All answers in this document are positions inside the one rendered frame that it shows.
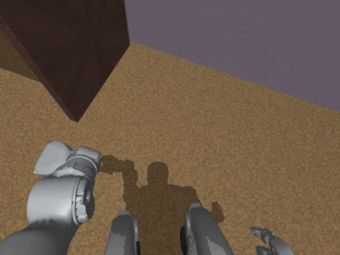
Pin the left robot hand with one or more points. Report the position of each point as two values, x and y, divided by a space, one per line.
51 158

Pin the left robot arm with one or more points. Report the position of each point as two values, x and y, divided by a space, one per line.
57 205

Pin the right robot hand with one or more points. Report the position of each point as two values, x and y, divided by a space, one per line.
277 245

